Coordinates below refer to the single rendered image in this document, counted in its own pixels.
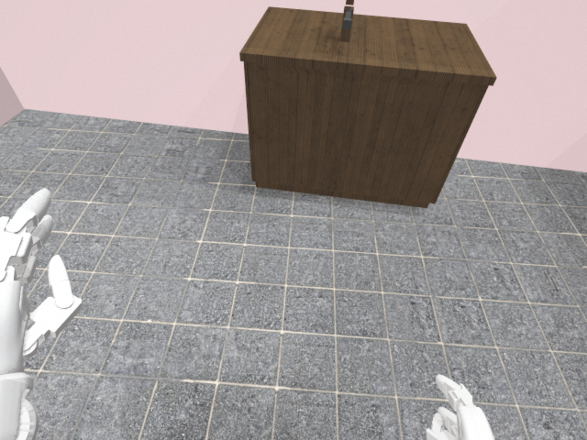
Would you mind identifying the left robot forearm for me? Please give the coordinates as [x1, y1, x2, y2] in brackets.
[0, 372, 39, 440]

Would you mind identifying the robot right hand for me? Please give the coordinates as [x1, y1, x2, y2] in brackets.
[426, 375, 495, 440]

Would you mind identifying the counter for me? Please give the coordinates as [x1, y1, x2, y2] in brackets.
[239, 0, 497, 208]

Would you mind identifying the robot left hand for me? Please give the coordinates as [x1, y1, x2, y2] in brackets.
[0, 188, 82, 375]

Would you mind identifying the tap lever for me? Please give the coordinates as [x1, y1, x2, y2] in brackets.
[343, 7, 352, 29]

